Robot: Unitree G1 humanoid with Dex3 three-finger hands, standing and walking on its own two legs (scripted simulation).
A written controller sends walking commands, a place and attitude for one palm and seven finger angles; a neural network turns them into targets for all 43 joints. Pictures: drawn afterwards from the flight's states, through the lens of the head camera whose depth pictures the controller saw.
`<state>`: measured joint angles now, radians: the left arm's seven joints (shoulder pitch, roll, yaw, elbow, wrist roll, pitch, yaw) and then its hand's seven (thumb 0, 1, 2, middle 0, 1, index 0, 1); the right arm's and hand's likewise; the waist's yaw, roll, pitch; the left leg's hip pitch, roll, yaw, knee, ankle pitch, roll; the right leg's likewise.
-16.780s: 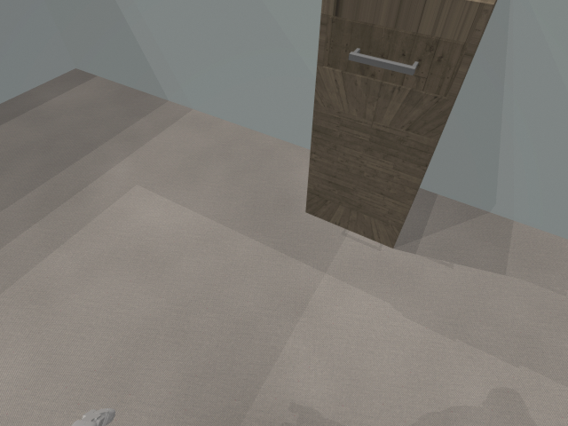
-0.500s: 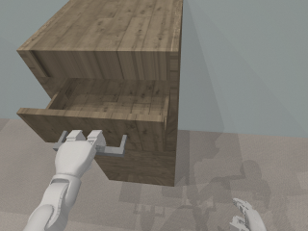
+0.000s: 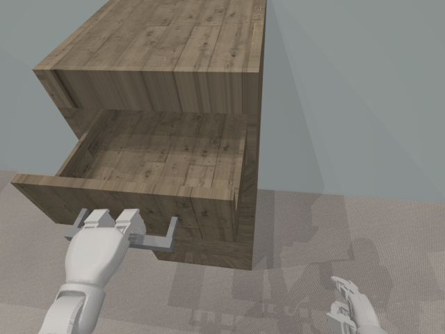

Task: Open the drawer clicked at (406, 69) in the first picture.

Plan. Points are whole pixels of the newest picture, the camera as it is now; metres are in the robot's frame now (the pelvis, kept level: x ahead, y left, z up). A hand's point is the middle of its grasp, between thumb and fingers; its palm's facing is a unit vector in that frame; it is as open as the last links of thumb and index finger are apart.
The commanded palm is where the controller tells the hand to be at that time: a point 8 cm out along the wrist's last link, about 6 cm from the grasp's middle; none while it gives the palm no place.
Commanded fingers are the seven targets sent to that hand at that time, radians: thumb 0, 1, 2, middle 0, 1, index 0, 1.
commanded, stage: pull the drawer open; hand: left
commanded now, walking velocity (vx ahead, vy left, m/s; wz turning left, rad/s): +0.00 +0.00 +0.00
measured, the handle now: (123, 228) +0.27 +0.21 +0.05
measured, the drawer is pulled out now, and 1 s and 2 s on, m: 0.20 0.30 0.29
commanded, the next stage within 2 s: open the thumb to release the handle in 1.00 s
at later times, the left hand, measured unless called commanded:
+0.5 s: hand (105, 287) +0.18 +0.22 +0.03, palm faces -0.01 -0.11 -0.99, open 5.4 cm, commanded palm +0.13 +0.23 +0.09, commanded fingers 0.00 0.90 0.90 -0.40 -1.35 -0.40 -1.35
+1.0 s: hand (90, 322) +0.13 +0.22 +0.03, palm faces -0.03 -0.09 -1.00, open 5.4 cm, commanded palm +0.08 +0.23 +0.09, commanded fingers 0.00 0.90 0.90 -0.40 -1.35 -0.40 -1.35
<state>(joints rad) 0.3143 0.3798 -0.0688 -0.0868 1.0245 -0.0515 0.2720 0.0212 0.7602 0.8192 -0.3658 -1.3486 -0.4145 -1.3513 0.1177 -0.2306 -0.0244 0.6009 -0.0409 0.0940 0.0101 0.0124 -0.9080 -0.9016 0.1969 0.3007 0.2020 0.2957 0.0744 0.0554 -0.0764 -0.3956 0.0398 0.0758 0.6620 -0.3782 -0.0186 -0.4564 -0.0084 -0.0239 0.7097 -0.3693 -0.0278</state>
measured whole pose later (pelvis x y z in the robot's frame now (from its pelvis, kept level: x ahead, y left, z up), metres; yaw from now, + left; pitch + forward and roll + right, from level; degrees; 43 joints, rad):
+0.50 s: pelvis +0.00 +0.00 -0.01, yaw -1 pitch +8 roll +1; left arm 0.58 0.40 -0.03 -0.28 1.00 -0.06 0.33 0.01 0.75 0.81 -0.37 -1.35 -0.41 -1.35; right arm 0.13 -0.24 -0.01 0.55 -0.05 0.10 0.04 0.01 -0.91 -0.90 0.20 0.30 0.20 0.30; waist 0.08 0.06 -0.10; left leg -0.45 0.05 0.09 0.73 -0.42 -0.02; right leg -0.52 0.00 -0.01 0.77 -0.40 -0.03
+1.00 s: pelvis +0.00 +0.00 -0.02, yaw -2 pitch +10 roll +2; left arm 0.83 0.44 0.00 -0.41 0.97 -0.08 0.42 -0.01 0.74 0.81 -0.38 -1.35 -0.41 -1.35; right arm 0.15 -0.25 -0.01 0.48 -0.05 0.12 0.06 0.01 -0.91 -0.90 0.20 0.30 0.20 0.30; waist 0.09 0.05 -0.13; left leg -0.54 0.06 0.10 0.83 -0.46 -0.02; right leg -0.62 0.01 0.00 0.88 -0.44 -0.03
